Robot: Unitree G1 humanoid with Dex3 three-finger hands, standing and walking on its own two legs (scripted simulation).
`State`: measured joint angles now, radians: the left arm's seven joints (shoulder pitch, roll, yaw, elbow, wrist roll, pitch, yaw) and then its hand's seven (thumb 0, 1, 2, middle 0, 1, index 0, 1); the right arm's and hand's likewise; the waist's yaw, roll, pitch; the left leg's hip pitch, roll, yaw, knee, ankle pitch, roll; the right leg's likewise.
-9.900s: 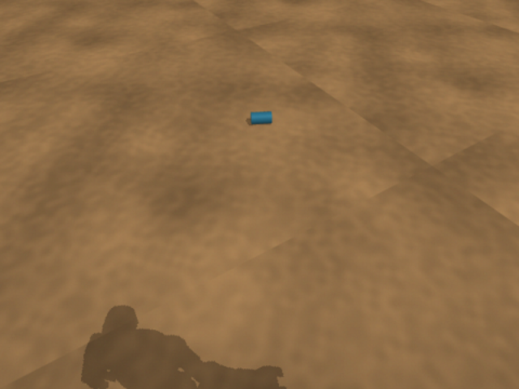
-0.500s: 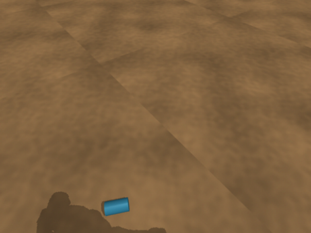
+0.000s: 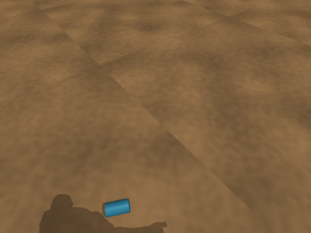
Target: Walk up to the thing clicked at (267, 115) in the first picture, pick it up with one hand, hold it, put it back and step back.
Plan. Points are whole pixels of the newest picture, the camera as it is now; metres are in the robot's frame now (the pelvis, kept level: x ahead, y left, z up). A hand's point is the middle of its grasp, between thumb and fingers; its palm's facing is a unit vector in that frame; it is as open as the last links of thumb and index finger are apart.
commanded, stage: walk up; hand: left
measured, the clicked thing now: (117, 207) +0.42 +0.27 -0.74
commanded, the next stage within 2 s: stand in 0.54 s
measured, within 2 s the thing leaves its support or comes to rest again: neither
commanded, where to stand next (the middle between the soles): +0.04 +0.02 m, yaw +1 degrees
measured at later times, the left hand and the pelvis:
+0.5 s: hand out of the picture +0.06 +0.26 -0.15, palm faces -0.02 -0.93 -0.36, open 7.4 cm; pelvis -0.02 +0.00 +0.00, yaw -1 degrees
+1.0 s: hand out of the picture +0.04 +0.25 -0.14, palm faces -0.05 -0.94 -0.35, open 7.4 cm; pelvis -0.04 +0.00 +0.01, yaw +0 degrees
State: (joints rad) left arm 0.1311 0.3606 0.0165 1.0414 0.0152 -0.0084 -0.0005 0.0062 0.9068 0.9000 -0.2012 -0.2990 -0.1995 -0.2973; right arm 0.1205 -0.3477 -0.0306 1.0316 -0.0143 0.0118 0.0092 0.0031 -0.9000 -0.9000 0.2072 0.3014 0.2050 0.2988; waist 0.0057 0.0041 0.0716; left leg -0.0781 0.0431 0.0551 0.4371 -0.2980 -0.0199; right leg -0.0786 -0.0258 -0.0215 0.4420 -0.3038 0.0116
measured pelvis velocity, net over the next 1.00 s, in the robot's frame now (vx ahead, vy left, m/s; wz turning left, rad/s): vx -0.04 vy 0.00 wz -0.01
